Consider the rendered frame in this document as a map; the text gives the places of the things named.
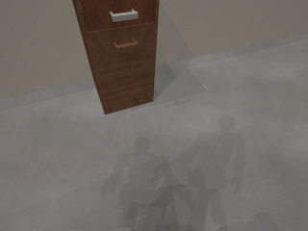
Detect cabinet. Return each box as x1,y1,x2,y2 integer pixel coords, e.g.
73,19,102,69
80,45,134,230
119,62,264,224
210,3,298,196
72,0,160,115

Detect handle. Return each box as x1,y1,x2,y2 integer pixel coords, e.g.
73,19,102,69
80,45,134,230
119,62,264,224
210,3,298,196
115,41,140,52
110,9,139,22

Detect drawer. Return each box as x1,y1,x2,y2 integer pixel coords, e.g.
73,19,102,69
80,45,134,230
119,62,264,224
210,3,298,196
80,0,155,32

